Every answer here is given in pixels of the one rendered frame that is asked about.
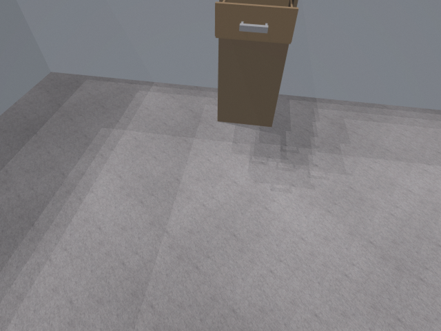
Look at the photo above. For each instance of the drawer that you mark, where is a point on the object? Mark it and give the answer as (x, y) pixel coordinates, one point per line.
(280, 16)

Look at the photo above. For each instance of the handle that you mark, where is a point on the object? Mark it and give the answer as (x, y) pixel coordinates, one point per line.
(245, 27)

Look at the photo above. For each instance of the cabinet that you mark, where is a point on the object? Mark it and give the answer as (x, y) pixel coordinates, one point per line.
(249, 78)

